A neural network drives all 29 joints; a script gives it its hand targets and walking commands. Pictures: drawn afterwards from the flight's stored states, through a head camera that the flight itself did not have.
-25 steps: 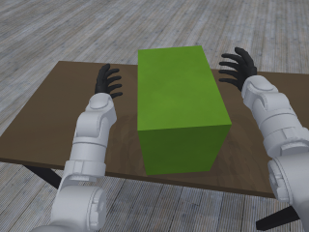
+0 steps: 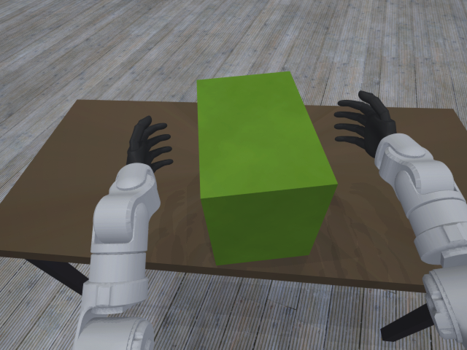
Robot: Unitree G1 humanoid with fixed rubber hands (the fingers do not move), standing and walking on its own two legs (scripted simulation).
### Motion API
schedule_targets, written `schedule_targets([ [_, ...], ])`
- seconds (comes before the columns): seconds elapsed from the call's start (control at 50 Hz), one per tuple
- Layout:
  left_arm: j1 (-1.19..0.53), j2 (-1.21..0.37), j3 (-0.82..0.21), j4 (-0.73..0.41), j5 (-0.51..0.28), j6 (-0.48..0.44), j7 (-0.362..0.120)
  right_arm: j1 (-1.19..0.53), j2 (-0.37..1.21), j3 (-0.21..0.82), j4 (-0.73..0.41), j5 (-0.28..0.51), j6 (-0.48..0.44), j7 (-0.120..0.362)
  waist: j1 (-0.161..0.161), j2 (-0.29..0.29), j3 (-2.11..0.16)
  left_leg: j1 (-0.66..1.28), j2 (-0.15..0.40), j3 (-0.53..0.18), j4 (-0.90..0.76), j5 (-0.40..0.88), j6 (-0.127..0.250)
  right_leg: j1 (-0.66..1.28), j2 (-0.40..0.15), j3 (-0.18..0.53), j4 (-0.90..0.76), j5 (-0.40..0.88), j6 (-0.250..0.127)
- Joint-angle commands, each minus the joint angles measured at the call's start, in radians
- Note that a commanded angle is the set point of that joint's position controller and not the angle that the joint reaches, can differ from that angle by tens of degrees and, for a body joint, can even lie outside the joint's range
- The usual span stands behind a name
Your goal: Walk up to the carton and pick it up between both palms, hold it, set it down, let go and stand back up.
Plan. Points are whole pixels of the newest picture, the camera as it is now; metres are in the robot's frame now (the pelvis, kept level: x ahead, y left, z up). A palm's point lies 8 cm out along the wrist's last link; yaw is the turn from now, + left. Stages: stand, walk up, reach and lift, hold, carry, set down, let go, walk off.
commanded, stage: set down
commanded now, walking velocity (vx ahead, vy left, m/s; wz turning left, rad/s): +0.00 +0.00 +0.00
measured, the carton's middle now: (253, 168) +0.46 +0.07 +0.04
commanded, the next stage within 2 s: none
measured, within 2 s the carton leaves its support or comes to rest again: neither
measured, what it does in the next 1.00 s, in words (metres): stands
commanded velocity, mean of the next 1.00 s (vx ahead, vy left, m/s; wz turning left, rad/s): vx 0.00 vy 0.00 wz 0.00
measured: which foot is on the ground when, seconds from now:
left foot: down 0.00-1.00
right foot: down 0.00-1.00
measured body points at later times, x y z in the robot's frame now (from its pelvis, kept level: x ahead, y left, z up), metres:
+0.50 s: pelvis +0.00 -0.01 +0.00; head +0.03 +0.00 +0.45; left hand +0.32 +0.22 +0.12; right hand +0.41 -0.16 +0.11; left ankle +0.06 +0.14 -0.74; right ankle +0.01 -0.08 -0.74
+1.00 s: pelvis +0.00 -0.01 +0.00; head +0.04 +0.00 +0.45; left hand +0.28 +0.21 +0.09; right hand +0.35 -0.18 +0.08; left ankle +0.06 +0.14 -0.74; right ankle +0.01 -0.08 -0.74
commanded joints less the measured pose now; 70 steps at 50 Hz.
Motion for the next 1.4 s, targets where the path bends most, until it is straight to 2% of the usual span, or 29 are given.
schedule_targets([
  [0.0,-0.394,0.111,0.001,-0.270,-0.011,-0.049,0.017,-0.450,-0.165,-0.094,-0.276,-0.007,-0.064,-0.006,-0.001,-0.050,-0.587,0.314,-0.045,-0.005,0.044,0.209,0.009,0.080,-0.011,0.066,-0.019,0.145,0.080],
  [0.02,-0.348,0.100,-0.016,-0.302,-0.016,-0.047,0.018,-0.401,-0.169,-0.102,-0.293,-0.007,-0.067,-0.007,-0.014,-0.054,-0.599,0.326,-0.043,-0.010,0.046,0.217,0.011,0.087,-0.009,0.065,-0.013,0.161,0.079],
  [0.08,-0.321,0.105,0.000,-0.306,-0.013,-0.045,0.021,-0.374,-0.166,-0.095,-0.321,-0.009,-0.067,-0.015,-0.003,-0.067,-0.603,0.330,-0.042,-0.009,0.049,0.224,0.017,0.092,-0.012,0.072,-0.009,0.167,0.078],
  [0.12,-0.293,0.104,-0.010,-0.340,-0.016,-0.036,0.022,-0.346,-0.174,-0.106,-0.365,-0.009,-0.069,-0.020,-0.013,-0.071,-0.594,0.328,-0.044,-0.009,0.043,0.206,0.019,0.085,-0.015,0.077,-0.011,0.157,0.081],
  [0.16,-0.296,0.099,-0.013,-0.323,-0.020,-0.032,0.024,-0.336,-0.163,-0.103,-0.373,-0.009,-0.065,-0.023,-0.013,-0.069,-0.574,0.319,-0.044,-0.009,0.042,0.185,0.023,0.073,-0.020,0.082,-0.011,0.139,0.082],
  [0.22,-0.191,0.077,-0.015,-0.371,0.005,-0.021,0.013,-0.218,-0.174,-0.105,-0.374,0.000,-0.068,-0.029,-0.037,-0.050,-0.563,0.378,-0.045,-0.013,0.048,0.244,0.015,0.085,-0.015,0.078,-0.014,0.195,0.074],
  [0.28,-0.207,0.079,-0.006,-0.352,0.011,-0.023,0.015,-0.226,-0.160,-0.107,-0.386,-0.010,-0.065,-0.028,-0.024,-0.056,-0.485,0.339,-0.045,-0.006,0.018,0.144,0.022,0.052,-0.020,0.081,-0.026,0.068,0.073],
  [0.3,-0.154,0.063,-0.024,-0.374,0.007,-0.023,0.016,-0.174,-0.155,-0.109,-0.403,-0.007,-0.068,-0.026,-0.037,-0.067,-0.478,0.350,-0.043,-0.009,0.017,0.148,0.026,0.057,-0.021,0.082,-0.027,0.082,0.074],
  [0.36,-0.159,0.069,-0.011,-0.383,0.021,-0.023,0.016,-0.150,-0.148,-0.105,-0.407,-0.005,-0.065,-0.027,-0.036,-0.045,-0.448,0.349,-0.045,-0.003,0.013,0.138,0.022,0.061,-0.028,0.089,-0.029,0.062,0.070],
  [0.4,-0.108,0.056,-0.025,-0.411,0.020,-0.024,0.015,-0.104,-0.145,-0.102,-0.437,0.001,-0.072,-0.025,-0.040,-0.056,-0.440,0.370,-0.043,-0.006,0.014,0.156,0.026,0.061,-0.026,0.089,-0.028,0.088,0.070],
  [0.46,-0.025,0.034,-0.039,-0.455,0.031,-0.028,0.009,-0.014,-0.146,-0.105,-0.453,0.008,-0.079,-0.026,-0.060,-0.037,-0.412,0.416,-0.042,-0.009,0.019,0.212,0.020,0.058,-0.017,0.078,-0.030,0.140,0.060],
  [0.52,0.022,0.046,-0.024,-0.487,0.029,-0.041,0.003,0.022,-0.142,-0.106,-0.547,0.010,-0.096,-0.039,-0.056,-0.060,-0.409,0.419,-0.048,-0.005,0.021,0.221,0.024,0.073,-0.023,0.084,-0.030,0.179,0.068],
  [0.62,0.035,0.062,-0.007,-0.520,0.021,-0.062,0.008,0.060,-0.125,-0.113,-0.636,0.009,-0.103,-0.055,-0.039,-0.073,-0.378,0.371,-0.051,0.004,0.011,0.178,0.026,0.082,-0.038,0.111,-0.037,0.121,0.073],
  [0.64,0.057,0.058,-0.021,-0.539,0.011,-0.067,0.010,0.092,-0.127,-0.118,-0.650,0.011,-0.105,-0.057,-0.048,-0.074,-0.392,0.381,-0.050,-0.002,0.014,0.179,0.025,0.082,-0.041,0.114,-0.034,0.137,0.073],
  [0.66,0.066,0.061,-0.018,-0.549,0.013,-0.072,0.011,0.112,-0.121,-0.114,-0.670,0.016,-0.109,-0.061,-0.042,-0.065,-0.398,0.389,-0.051,0.001,0.016,0.188,0.024,0.082,-0.041,0.114,-0.032,0.142,0.072],
  [0.72,0.124,0.041,-0.030,-0.512,0.015,-0.069,0.004,0.170,-0.116,-0.117,-0.658,0.012,-0.107,-0.063,-0.053,-0.054,-0.356,0.421,-0.047,-0.001,0.014,0.191,0.024,0.040,-0.034,0.108,-0.046,0.106,0.059],
  [0.8,0.164,0.046,-0.035,-0.520,0.005,-0.078,0.003,0.223,-0.116,-0.132,-0.700,-0.003,-0.113,-0.061,-0.057,-0.085,-0.337,0.398,-0.045,0.000,0.005,0.151,0.035,0.044,-0.040,0.117,-0.050,0.065,0.059],
  [0.86,0.229,0.030,-0.058,-0.568,0.004,-0.098,0.005,0.302,-0.115,-0.148,-0.722,-0.012,-0.128,-0.055,-0.072,-0.074,-0.349,0.450,-0.040,-0.002,0.011,0.193,0.033,0.032,-0.026,0.099,-0.049,0.078,0.045],
  [0.88,0.240,0.033,-0.044,-0.555,0.014,-0.102,0.005,0.321,-0.107,-0.138,-0.722,-0.015,-0.133,-0.057,-0.064,-0.072,-0.336,0.452,-0.042,0.001,0.015,0.203,0.031,0.034,-0.030,0.106,-0.052,0.077,0.046],
  [0.96,0.301,0.025,-0.058,-0.592,0.031,-0.138,0.007,0.398,-0.098,-0.138,-0.745,-0.009,-0.163,-0.051,-0.066,-0.039,-0.312,0.459,-0.042,0.001,0.013,0.225,0.025,0.038,-0.029,0.104,-0.050,0.093,0.040],
  [1.0,0.337,0.017,-0.070,-0.584,0.031,-0.152,0.006,0.440,-0.094,-0.144,-0.758,-0.019,-0.173,-0.049,-0.076,-0.058,-0.277,0.466,-0.040,0.000,0.010,0.206,0.029,0.026,-0.033,0.111,-0.063,0.072,0.036],
  [1.06,0.419,0.003,-0.090,-0.586,0.033,-0.192,0.003,0.530,-0.087,-0.150,-0.772,-0.024,-0.202,-0.044,-0.084,-0.052,-0.260,0.486,-0.040,-0.001,0.010,0.231,0.026,0.023,-0.030,0.103,-0.064,0.104,0.032],
  [1.08,0.432,0.003,-0.079,-0.567,0.043,-0.205,-0.001,0.550,-0.075,-0.134,-0.777,-0.023,-0.212,-0.043,-0.074,-0.050,-0.244,0.484,-0.044,0.005,0.009,0.229,0.026,0.033,-0.038,0.114,-0.071,0.097,0.034],
  [1.1,0.475,-0.006,-0.097,-0.576,0.042,-0.225,-0.003,0.591,-0.074,-0.144,-0.779,-0.026,-0.225,-0.038,-0.083,-0.047,-0.233,0.494,-0.043,0.001,0.004,0.233,0.027,0.022,-0.033,0.103,-0.070,0.105,0.031],
  [1.12,0.474,0.002,-0.094,-0.579,0.046,-0.243,-0.004,0.593,-0.070,-0.143,-0.797,-0.032,-0.241,-0.036,-0.077,-0.043,-0.238,0.496,-0.044,0.007,0.006,0.241,0.028,0.024,-0.030,0.100,-0.071,0.105,0.026],
  [1.14,0.471,0.007,-0.101,-0.596,0.044,-0.264,-0.002,0.597,-0.071,-0.149,-0.826,-0.034,-0.257,-0.034,-0.077,-0.042,-0.241,0.486,-0.044,0.008,0.007,0.234,0.028,0.028,-0.034,0.107,-0.071,0.097,0.025],
  [1.24,0.516,-0.001,-0.108,-0.528,0.047,-0.369,0.006,0.679,-0.043,-0.145,-0.836,-0.057,-0.313,-0.010,-0.058,-0.067,-0.182,0.447,-0.038,0.015,-0.016,0.159,0.039,0.002,-0.051,0.129,-0.094,-0.014,0.021],
  [1.32,0.605,-0.013,-0.136,-0.484,0.043,-0.452,0.018,0.780,-0.045,-0.155,-0.829,-0.076,-0.366,0.013,-0.063,-0.089,-0.153,0.425,-0.034,0.016,-0.024,0.122,0.047,0.002,-0.057,0.138,-0.100,-0.061,0.019],
  [1.38,0.597,-0.022,-0.160,-0.440,0.042,-0.492,0.030,0.786,-0.045,-0.163,-0.821,-0.089,-0.388,0.033,-0.064,-0.105,-0.130,0.400,-0.031,0.020,-0.040,0.053,0.056,-0.015,-0.066,0.147,-0.105,-0.113,0.015],
])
